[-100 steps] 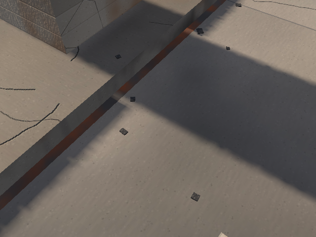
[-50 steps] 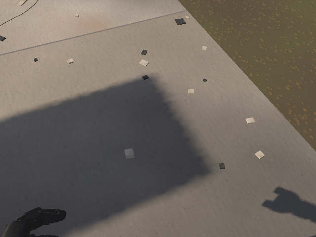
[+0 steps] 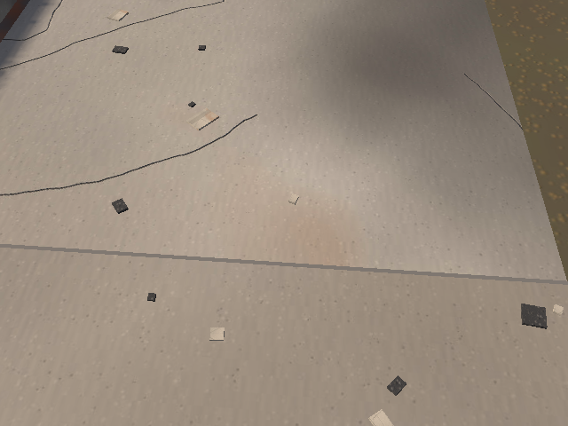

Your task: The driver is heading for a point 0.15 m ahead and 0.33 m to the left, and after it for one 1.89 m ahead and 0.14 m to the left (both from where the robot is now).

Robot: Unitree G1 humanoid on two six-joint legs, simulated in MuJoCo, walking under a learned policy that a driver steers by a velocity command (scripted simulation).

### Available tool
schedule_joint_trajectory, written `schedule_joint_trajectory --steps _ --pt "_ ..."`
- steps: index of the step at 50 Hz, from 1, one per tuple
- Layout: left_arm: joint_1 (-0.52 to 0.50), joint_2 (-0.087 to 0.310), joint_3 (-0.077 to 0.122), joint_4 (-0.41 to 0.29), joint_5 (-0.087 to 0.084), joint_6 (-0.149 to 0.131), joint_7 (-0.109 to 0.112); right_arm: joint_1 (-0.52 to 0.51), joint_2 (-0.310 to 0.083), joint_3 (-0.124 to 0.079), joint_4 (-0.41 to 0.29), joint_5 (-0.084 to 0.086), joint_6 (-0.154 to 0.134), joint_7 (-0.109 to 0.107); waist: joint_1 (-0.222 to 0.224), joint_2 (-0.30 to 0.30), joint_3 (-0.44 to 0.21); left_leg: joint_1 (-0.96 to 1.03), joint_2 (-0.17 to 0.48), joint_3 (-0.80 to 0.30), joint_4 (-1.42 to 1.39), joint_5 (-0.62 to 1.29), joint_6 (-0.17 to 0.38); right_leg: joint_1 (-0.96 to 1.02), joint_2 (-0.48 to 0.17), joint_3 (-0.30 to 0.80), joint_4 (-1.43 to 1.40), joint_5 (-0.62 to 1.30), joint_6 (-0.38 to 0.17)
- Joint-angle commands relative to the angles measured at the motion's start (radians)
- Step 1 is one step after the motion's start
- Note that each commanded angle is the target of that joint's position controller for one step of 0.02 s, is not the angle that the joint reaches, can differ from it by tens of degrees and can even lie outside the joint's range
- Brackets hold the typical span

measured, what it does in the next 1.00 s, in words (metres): walks ahead, turning left: left foot, then right foot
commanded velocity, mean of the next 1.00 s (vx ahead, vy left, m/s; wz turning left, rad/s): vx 1.00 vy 0.00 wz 0.37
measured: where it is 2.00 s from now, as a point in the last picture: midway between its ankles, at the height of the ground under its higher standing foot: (203, 62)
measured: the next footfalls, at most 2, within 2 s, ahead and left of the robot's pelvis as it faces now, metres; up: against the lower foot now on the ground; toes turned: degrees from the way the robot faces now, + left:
left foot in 0.32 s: +0.46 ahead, +0.08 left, +0.00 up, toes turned +21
right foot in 0.72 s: +0.92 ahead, +0.13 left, +0.00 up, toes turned +27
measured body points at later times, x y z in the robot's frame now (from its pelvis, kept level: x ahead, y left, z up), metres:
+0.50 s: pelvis +0.45 +0.06 +0.00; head +0.48 +0.06 +0.44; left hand +0.50 +0.36 -0.08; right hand +0.61 -0.19 -0.13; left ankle +0.42 +0.06 -0.73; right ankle +0.56 -0.10 -0.65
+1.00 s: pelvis +0.92 +0.20 +0.01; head +0.94 +0.22 +0.46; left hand +0.75 +0.44 -0.12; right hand +1.22 +0.09 -0.05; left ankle +1.00 +0.41 -0.67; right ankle +0.88 +0.11 -0.73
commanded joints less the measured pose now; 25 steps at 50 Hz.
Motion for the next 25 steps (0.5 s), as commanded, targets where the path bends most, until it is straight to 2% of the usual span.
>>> schedule_joint_trajectory --steps 1,3,6,8,9,10,11,12,13,14,15,16,17,18,19,20,22,23,24,25 --pt "0.202 0.033 0.017 0.053 -0.02 -0.026 -0.009 -0.111 0.031 0.024 -0.136 -0.016 0.018 0.034 0.066 -0.126 -0.03 -0.381 0.135 -0.031 0.027 0.035 -0.008 0.332 -0.27 0.278 -0.278 0.08 -0.103" --pt "0.208 0.024 0.016 0.081 -0.037 -0.041 -0.022 -0.175 0.054 0.04 -0.186 -0.017 0.033 0.045 0.043 -0.122 -0.004 -0.422 0.151 -0.007 0.003 0.066 -0.009 0.303 -0.265 0.152 -0.308 0.255 -0.085" --pt "0.153 0.051 0.02 0.091 -0.034 -0.058 -0.023 -0.267 0.046 0.056 -0.247 -0.013 0.034 0.064 0.004 -0.118 0.054 -0.383 0.145 0.045 -0.159 0.227 -0.009 0.217 -0.217 -0.037 -0.378 0.391 -0.063" --pt "0.169 0.078 0.024 0.11 -0.031 -0.061 -0.02 -0.342 0.042 0.065 -0.268 -0.012 0.034 0.078 0.011 -0.078 0.108 -0.311 0.121 0.128 -0.345 0.298 0.009 0.198 -0.185 -0.136 -0.422 0.48 -0.045" --pt "0.192 0.092 0.027 0.122 -0.031 -0.061 -0.018 -0.376 0.044 0.069 -0.272 -0.012 0.033 0.084 0.019 -0.061 0.126 -0.261 0.094 0.181 -0.424 0.312 0.027 0.209 -0.174 -0.179 -0.422 0.603 -0.029" --pt "0.224 0.112 0.03 0.129 -0.03 -0.059 -0.014 -0.384 0.041 0.07 -0.266 -0.012 0.031 0.085 0.023 -0.064 0.114 -0.197 0.05 0.232 -0.473 0.313 0.045 0.244 -0.168 -0.207 -0.382 0.843 -0.016" --pt "0.249 0.143 0.037 0.131 -0.03 -0.052 -0.007 -0.362 0.03 0.067 -0.254 -0.012 0.029 0.082 0.007 -0.091 0.083 -0.139 0.009 0.261 -0.498 0.292 0.061 0.297 -0.176 -0.217 -0.312 1.074 -0.009" --pt "0.255 0.176 0.045 0.128 -0.031 -0.041 0.004 -0.308 0.012 0.06 -0.235 -0.012 0.027 0.075 -0.032 -0.126 0.038 -0.065 -0.022 0.265 -0.516 0.254 0.076 0.336 -0.197 -0.216 -0.215 1.24 -0.002" --pt "0.24 0.205 0.053 0.122 -0.029 -0.024 0.013 -0.2 -0.019 0.047 -0.201 -0.012 0.024 0.066 -0.098 -0.143 -0.028 0.064 -0.052 0.253 -0.524 0.213 0.095 0.34 -0.22 -0.207 -0.054 1.337 -0.002" --pt "0.195 0.228 0.06 0.103 -0.027 -0.007 0.016 -0.012 -0.06 0.024 -0.145 -0.012 0.022 0.052 -0.189 -0.158 -0.109 0.267 -0.072 0.218 -0.53 0.169 0.124 0.28 -0.244 -0.185 0.176 1.372 -0.015" --pt "0.149 0.224 0.06 0.078 -0.022 0.006 0.009 0.202 -0.109 -0.009 -0.07 -0.009 0.017 0.03 -0.268 -0.116 -0.189 0.552 -0.068 0.133 -0.616 0.146 0.165 0.109 -0.229 -0.169 0.503 1.14 -0.027" --pt "0.118 0.159 0.054 0.065 -0.016 0.009 -0.011 0.172 -0.167 -0.048 -0.055 0.03 0.032 -0.002 -0.21 0.1 -0.147 0.695 0.019 -0.04 -0.688 0.097 0.189 -0.166 -0.016 -0.168 0.91 0.049 -0.005" --pt "0.202 0.107 0.033 -0.064 -0.031 -0.011 -0.012 0.073 -0.294 -0.064 -0.113 -0.015 0.052 -0.003 -0.063 0.216 -0.279 0.914 0.271 -0.597 -0.802 0.162 0.396 -0.518 0.054 -0.02 1.217 -0.265 0.038" --pt "0.109 0.144 0.027 -0.093 -0.03 -0.037 -0.012 0.131 -0.255 -0.066 -0.137 -0.013 0.056 -0.017 -0.129 0.015 -0.338 0.897 0.313 -0.764 -0.964 -0.014 0.419 -0.587 0.016 0.146 1.182 -0.192 0.029" --pt "0.077 0.136 0.018 -0.094 -0.031 -0.049 -0.013 0.106 -0.195 -0.056 -0.104 -0.005 0.045 -0.027 -0.077 -0.073 -0.148 0.706 0.298 -0.728 -1.046 -0.042 0.373 -0.592 -0.038 0.16 1.043 -0.147 0.018" --pt "0.053 0.127 0.014 -0.093 -0.022 -0.046 -0.012 0.079 -0.15 -0.044 -0.084 -0.001 0.027 -0.033 -0.016 -0.128 -0.036 0.52 0.25 -0.642 -1.06 0.039 0.33 -0.524 -0.075 0.157 0.916 -0.144 0.021" --pt "0.098 0.114 0.009 -0.069 0.016 -0.001 -0.011 0.011 -0.108 -0.023 -0.09 -0.001 -0.007 -0.042 0.076 -0.143 0.025 0.271 0.162 -0.483 -1.061 0.178 0.293 -0.374 -0.107 0.159 0.789 -0.196 0.046" --pt "0.092 0.106 0.008 -0.072 0.02 0.02 -0.013 0.01 -0.091 -0.014 -0.089 0.004 -0.02 -0.036 0.09 -0.134 0.036 0.174 0.132 -0.444 -1.073 0.186 0.287 -0.325 -0.12 0.15 0.714 -0.226 0.06" --pt "0.046 0.09 0.003 -0.096 0.017 0.029 -0.017 0.007 -0.091 -0.014 -0.088 0.008 -0.031 -0.03 0.089 -0.122 0.056 0.089 0.1 -0.406 -1.094 0.186 0.279 -0.287 -0.124 0.131 0.615 -0.207 0.069" --pt "-0.009 0.063 -0.007 -0.121 0.011 0.03 -0.025 0.001 -0.09 -0.014 -0.083 0.007 -0.041 -0.029 0.085 -0.108 0.075 0.033 0.078 -0.355 -1.123 0.187 0.264 -0.261 -0.132 0.102 0.507 -0.108 0.069"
